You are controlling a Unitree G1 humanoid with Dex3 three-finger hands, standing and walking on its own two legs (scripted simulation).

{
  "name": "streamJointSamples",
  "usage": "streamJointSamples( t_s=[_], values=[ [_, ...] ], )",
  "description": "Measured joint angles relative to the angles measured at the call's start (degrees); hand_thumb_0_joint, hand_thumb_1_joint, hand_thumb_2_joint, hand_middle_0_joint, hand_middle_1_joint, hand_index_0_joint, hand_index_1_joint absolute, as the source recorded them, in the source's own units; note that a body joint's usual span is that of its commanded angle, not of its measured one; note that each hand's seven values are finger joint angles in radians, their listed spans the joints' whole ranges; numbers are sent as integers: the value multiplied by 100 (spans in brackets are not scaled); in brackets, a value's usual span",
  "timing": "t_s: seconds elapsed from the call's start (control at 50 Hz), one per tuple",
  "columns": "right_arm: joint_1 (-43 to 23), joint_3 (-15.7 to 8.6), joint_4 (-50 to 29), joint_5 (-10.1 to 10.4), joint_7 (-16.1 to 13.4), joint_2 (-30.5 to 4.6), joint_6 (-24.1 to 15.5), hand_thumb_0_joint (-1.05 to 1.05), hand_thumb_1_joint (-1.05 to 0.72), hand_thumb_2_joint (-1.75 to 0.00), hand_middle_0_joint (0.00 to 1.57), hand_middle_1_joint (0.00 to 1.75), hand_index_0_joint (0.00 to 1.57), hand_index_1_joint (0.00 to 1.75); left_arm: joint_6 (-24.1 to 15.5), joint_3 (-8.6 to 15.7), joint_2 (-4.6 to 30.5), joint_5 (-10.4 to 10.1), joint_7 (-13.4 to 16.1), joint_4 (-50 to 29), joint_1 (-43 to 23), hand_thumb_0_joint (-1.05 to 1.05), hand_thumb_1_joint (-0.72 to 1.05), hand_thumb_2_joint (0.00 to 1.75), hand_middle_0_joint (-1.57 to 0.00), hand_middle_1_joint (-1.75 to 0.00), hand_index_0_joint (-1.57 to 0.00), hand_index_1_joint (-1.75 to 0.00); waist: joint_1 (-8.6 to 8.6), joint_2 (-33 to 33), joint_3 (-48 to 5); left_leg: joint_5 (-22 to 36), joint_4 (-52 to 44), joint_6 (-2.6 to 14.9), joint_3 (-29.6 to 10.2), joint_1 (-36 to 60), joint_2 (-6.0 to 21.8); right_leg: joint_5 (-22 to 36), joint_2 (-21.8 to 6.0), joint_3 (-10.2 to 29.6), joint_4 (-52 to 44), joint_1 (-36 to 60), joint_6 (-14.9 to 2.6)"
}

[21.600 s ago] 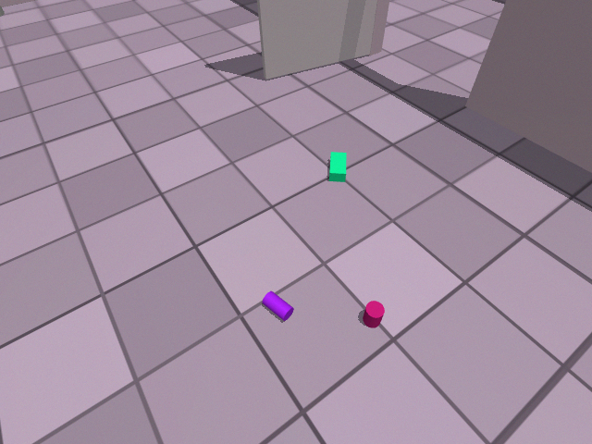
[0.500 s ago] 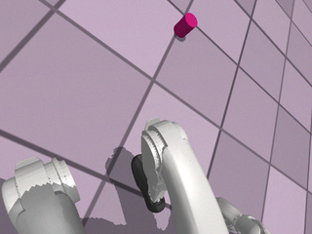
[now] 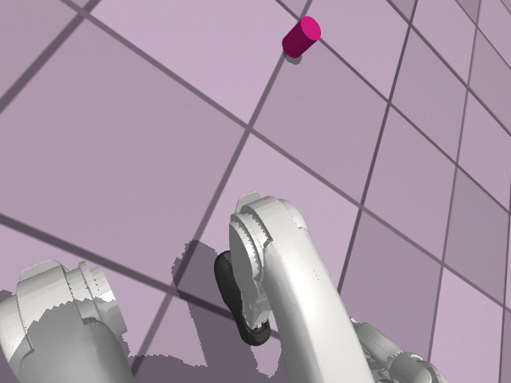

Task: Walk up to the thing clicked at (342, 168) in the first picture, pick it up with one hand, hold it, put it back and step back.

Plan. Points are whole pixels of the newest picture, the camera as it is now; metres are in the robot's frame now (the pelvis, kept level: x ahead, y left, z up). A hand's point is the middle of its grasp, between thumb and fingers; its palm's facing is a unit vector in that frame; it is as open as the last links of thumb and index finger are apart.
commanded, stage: close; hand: left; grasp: from above
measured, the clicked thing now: out of the picture +0.44 +0.35 -0.27
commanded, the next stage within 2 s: settle in 0.28 s
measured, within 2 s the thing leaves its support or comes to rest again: leaves its support in 0.74 s
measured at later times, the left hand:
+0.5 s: hand out of the picture +0.43 +0.34 -0.24, palm faces -0.43 -0.16 -0.89, open 10.8 cm
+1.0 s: hand out of the picture +0.43 +0.37 -0.17, palm faces -0.41 -0.11 -0.91, open 10.8 cm
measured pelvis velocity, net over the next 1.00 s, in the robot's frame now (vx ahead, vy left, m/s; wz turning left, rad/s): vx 0.01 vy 0.00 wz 0.04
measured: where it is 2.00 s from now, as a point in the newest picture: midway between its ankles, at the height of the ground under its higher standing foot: (187, 352)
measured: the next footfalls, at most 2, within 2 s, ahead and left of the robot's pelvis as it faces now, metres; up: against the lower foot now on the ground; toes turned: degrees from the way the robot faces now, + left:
none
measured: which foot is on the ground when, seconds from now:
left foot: down 0.00-1.00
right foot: down 0.00-1.00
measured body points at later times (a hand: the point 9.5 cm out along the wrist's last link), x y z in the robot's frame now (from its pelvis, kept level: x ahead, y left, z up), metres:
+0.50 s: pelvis +0.00 +0.00 +0.00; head +0.26 +0.14 +0.34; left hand +0.45 +0.35 -0.19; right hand +0.08 -0.25 -0.05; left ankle +0.06 +0.13 -0.26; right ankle +0.12 -0.14 -0.26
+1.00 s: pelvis +0.01 +0.00 +0.02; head +0.24 +0.13 +0.38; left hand +0.45 +0.37 -0.12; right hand +0.11 -0.27 -0.06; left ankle +0.06 +0.13 -0.26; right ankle +0.12 -0.14 -0.26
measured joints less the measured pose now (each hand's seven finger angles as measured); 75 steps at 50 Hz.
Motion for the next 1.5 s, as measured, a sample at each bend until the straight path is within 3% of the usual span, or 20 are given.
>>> streamJointSamples(
  t_s=[0.5,0.66,0.8,0.88,0.98,1.04,1.16,1.28,1.5],
  values=[
    [-33,49,-48,-13,-65,34,94,0,-90,-90,20,30,20,30,53,-41,-20,-73,-113,-90,-64,-1,-9,56,-56,-68,-62,-59,11,-4,4,-2,-63,-37,-7,25,-20,-11,-40,-14,-39,18,4],
    [87,-80,-37,2,-92,55,171,0,-91,-90,20,30,20,30,146,256,-120,-40,-372,-447,140,0,-9,55,-58,-66,-64,-56,42,65,-104,1,-67,-40,-11,-35,-45,-32,-67,-30,-40,-20,-58],
    [294,-433,27,122,-57,51,275,0,-91,-90,20,30,20,30,178,521,-402,-70,-709,-1386,641,-1,-8,52,-62,-59,-65,-53,234,213,-309,-17,-127,-49,48,-98,-77,-94,-133,-7,-44,-76,-181],
    [381,-700,103,285,7,61,363,0,-91,-90,20,30,20,30,254,307,-719,-234,-925,-2045,882,-2,-8,50,-63,-56,-65,-52,433,347,-558,-32,-220,-37,151,-108,-90,-142,-188,64,-60,-102,-192],
    [302,-961,111,493,13,90,477,1,-91,-90,20,30,20,30,364,49,-988,-364,-1274,-2222,809,-2,-9,50,-65,-55,-67,-51,612,553,-828,26,-392,27,298,-129,-87,-178,-235,167,-168,-104,-119],
    [235,-1047,91,598,-9,126,539,1,-91,-90,20,30,20,30,462,-139,-1127,-458,-1490,-2239,688,-2,-10,51,-65,-55,-67,-51,688,637,-897,85,-526,57,389,-91,-85,-155,-264,225,-255,-72,-125],
    [239,-1100,-3,775,-93,199,715,0,-91,-90,20,30,20,30,444,-286,-1318,-548,-1919,-2357,582,-2,-11,53,-66,-55,-68,-53,774,710,-945,194,-791,52,505,47,-90,-97,-317,297,-423,24,-148],
    [344,-1105,-62,844,-242,205,884,0,-91,-90,20,30,20,30,264,-226,-1314,-493,-2174,-2457,573,-2,-12,54,-67,-54,-68,-53,765,726,-926,281,-926,11,514,125,-95,-25,-333,301,-514,67,-135],
    [591,-1199,-8,888,-465,178,1107,1,-91,-90,20,30,20,30,157,-51,-1231,-436,-2203,-2682,624,-2,-11,53,-66,-55,-68,-53,728,752,-924,423,-1027,-7,544,133,-98,106,-333,324,-579,47,-128]
  ],
)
